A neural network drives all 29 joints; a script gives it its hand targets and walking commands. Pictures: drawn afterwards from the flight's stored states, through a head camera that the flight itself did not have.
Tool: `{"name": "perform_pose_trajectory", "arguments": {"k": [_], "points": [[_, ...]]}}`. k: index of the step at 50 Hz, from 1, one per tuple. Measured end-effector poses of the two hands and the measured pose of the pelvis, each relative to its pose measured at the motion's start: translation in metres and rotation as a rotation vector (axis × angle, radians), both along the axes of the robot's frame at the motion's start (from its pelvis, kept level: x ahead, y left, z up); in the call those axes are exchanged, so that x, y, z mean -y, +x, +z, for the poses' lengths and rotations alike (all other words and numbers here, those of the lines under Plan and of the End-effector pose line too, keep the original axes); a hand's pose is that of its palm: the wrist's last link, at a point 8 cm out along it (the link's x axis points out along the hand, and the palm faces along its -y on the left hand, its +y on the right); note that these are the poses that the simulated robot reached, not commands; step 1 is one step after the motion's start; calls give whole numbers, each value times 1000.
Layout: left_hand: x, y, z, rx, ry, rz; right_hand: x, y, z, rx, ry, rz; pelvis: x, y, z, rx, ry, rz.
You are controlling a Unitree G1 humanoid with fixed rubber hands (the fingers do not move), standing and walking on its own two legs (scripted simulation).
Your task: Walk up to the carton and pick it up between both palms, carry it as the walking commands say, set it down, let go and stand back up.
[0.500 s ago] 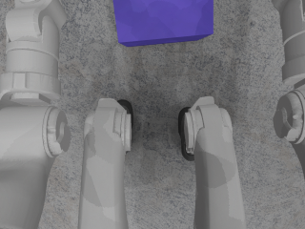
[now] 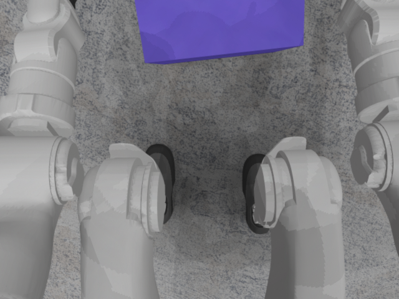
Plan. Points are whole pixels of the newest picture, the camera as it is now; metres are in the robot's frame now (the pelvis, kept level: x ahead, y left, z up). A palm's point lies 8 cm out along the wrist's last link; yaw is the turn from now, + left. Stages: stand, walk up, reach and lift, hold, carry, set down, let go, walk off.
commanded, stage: reach and lift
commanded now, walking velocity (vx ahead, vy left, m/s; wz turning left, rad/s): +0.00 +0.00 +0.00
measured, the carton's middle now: out of the picture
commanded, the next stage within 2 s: none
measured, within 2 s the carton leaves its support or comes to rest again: leaves its support in 1.88 s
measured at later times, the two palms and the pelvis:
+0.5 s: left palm out of the picture +0.54 +0.19 -0.20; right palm out of the picture +0.54 -0.20 -0.21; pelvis +0.00 +0.00 -0.02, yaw +0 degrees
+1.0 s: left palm out of the picture +0.54 +0.15 -0.20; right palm out of the picture +0.54 -0.18 -0.21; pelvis -0.01 +0.01 -0.01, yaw -1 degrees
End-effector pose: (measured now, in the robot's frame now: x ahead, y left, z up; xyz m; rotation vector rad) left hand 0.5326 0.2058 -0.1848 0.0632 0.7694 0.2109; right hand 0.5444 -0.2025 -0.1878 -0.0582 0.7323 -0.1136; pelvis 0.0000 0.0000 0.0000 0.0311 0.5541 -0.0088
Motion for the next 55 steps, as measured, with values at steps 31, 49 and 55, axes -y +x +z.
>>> {"name": "perform_pose_trajectory", "arguments": {"k": [31,49,55], "points": [[14,5,-13,-27,-34,9,-13,-10,-23,-33,17,26,-5,-4,-14,6,0,-4],[55,12,-12,-23,-71,-45,-26,-8,-20,-42,1,42,-7,-7,-7,-11,-6,-11],[54,12,-13,-17,-71,-54,-27,-7,-20,-51,-8,45,-6,-6,-6,-15,-7,-16]]}}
